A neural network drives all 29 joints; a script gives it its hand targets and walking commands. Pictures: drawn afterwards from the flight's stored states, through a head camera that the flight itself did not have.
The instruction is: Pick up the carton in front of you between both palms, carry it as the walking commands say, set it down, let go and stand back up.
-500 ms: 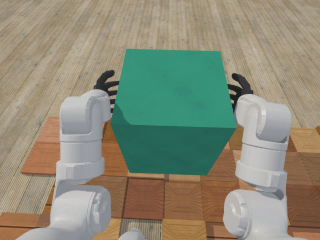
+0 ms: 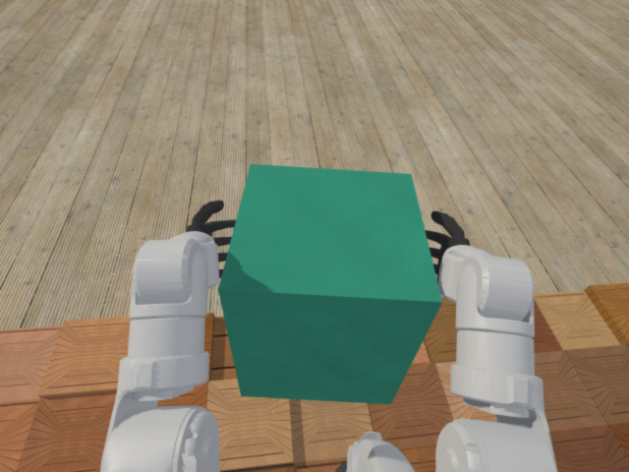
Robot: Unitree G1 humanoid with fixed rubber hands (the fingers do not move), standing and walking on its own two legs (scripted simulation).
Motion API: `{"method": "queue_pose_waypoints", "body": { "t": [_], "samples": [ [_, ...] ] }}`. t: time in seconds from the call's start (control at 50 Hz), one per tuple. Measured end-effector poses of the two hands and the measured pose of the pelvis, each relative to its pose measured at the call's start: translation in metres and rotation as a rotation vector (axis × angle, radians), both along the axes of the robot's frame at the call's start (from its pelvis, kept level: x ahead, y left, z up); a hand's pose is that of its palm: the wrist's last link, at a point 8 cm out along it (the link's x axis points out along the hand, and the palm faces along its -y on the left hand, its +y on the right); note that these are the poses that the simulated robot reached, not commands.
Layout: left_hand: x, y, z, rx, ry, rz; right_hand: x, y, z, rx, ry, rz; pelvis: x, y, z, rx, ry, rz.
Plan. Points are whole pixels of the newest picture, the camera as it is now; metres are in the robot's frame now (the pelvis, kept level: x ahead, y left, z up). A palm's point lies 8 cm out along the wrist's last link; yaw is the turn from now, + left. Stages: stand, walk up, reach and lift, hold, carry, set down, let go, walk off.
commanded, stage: carry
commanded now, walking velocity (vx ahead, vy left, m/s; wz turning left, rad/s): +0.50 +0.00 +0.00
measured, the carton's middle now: (323, 288) +0.36 -0.01 +0.04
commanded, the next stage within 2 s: none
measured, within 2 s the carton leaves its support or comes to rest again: neither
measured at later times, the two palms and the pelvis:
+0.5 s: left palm (215, 67) +0.65 +0.15 +0.20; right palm (409, 77) +0.65 -0.15 +0.19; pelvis +0.29 +0.00 +0.03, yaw +0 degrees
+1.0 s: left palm (253, 29) +0.93 +0.12 +0.14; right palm (392, 40) +0.94 -0.18 +0.14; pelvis +0.57 -0.02 +0.04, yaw +0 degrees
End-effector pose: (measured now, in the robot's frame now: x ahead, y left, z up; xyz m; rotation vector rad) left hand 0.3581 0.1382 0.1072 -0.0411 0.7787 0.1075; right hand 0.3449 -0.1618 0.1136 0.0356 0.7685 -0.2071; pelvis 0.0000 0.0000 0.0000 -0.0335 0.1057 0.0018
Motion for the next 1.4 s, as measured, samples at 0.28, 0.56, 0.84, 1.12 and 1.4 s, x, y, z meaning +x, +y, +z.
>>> {"method": "queue_pose_waypoints", "body": {
  "t": [0.28, 0.56, 0.84, 1.12, 1.4],
  "samples": [
    [0.134, 0.008, 0.010, 0.082, -0.031, 0.075, 0.174, 0.009, 0.005, -0.003, -0.033, 0.155, 0.158, -0.027, 0.021, 0.038, -0.042, 0.022],
    [0.331, 0.021, 0.095, 0.072, -0.158, -0.013, 0.343, 0.021, 0.092, -0.058, -0.154, 0.092, 0.324, 0.011, 0.024, 0.076, -0.029, -0.009],
    [0.490, 0.003, 0.084, 0.028, -0.001, -0.013, 0.485, 0.004, 0.074, -0.011, 0.002, 0.027, 0.472, 0.006, 0.047, 0.048, -0.010, -0.011],
    [0.607, -0.005, 0.015, 0.066, 0.069, 0.086, 0.644, -0.004, 0.006, 0.038, 0.070, 0.110, 0.635, -0.029, 0.050, 0.048, -0.003, 0.006],
    [0.760, 0.045, 0.016, -0.033, -0.217, 0.129, 0.789, 0.046, 0.017, 0.045, -0.220, 0.081, 0.842, 0.014, 0.003, -0.023, -0.055, -0.006]
  ]
}}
